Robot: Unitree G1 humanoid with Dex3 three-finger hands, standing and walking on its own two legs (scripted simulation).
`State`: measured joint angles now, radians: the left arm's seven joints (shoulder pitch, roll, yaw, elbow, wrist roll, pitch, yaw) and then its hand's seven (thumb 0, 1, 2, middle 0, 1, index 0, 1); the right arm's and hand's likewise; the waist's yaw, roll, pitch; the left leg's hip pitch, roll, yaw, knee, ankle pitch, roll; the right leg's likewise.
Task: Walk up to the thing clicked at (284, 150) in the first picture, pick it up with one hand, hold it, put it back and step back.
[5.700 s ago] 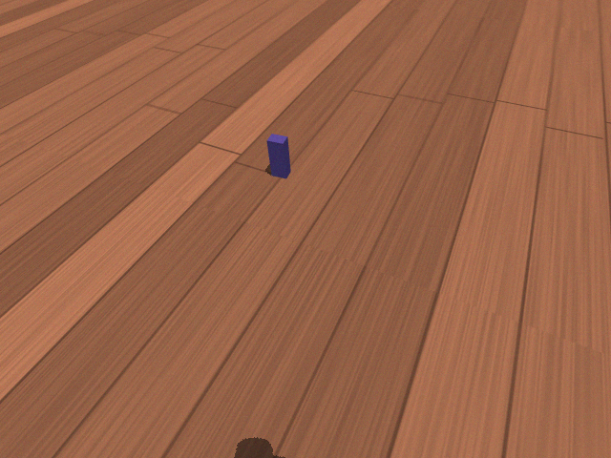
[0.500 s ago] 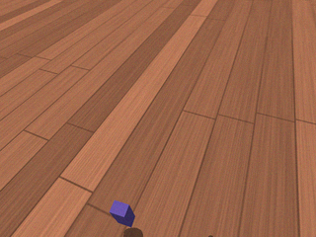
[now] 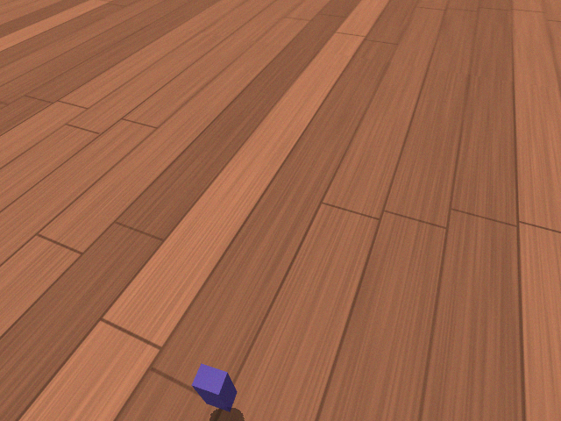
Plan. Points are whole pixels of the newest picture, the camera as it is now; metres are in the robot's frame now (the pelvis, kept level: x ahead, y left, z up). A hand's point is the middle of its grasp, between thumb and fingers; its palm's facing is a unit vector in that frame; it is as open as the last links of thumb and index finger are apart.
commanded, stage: walk up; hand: left
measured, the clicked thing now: (216, 389) +0.34 +0.25 -0.67
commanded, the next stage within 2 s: stand in 0.44 s
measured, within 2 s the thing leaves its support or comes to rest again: neither
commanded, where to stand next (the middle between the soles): +0.03 +0.00 m, yaw +0 degrees
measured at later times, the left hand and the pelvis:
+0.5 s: hand out of the picture +0.08 +0.25 -0.15, palm faces -0.02 -0.94 -0.34, open 7.4 cm; pelvis +0.01 +0.00 +0.00, yaw +0 degrees
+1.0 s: hand out of the picture +0.10 +0.24 -0.15, palm faces -0.02 -0.94 -0.35, open 7.4 cm; pelvis +0.02 -0.01 +0.00, yaw +0 degrees
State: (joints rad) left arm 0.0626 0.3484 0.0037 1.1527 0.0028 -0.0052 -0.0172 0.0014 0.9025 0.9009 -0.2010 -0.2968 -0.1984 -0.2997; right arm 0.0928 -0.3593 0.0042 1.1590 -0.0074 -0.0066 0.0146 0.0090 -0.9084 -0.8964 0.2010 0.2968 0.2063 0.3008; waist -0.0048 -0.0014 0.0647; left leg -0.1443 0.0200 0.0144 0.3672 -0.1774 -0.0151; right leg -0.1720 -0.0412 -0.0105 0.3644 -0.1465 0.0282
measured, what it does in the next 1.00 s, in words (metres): stands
